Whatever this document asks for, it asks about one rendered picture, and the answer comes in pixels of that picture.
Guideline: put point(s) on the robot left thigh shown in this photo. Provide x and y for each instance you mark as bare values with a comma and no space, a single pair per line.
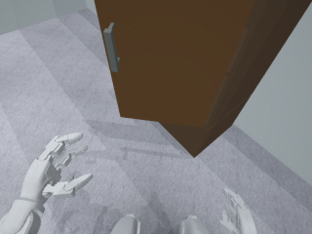
127,225

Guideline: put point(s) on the robot right hand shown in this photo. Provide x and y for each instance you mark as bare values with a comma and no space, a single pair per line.
241,221

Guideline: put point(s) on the handle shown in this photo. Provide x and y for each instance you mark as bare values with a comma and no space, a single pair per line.
111,47

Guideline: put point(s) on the robot left forearm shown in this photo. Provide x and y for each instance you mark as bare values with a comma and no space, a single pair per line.
24,217

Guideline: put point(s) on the cupboard door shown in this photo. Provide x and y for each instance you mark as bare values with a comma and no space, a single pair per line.
173,54

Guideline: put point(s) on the robot thigh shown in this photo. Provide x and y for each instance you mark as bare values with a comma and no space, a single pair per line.
127,225
194,226

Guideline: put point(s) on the robot left hand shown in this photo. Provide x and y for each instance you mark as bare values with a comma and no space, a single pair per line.
36,185

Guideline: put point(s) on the robot right thigh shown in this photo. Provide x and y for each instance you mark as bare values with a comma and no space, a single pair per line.
194,226

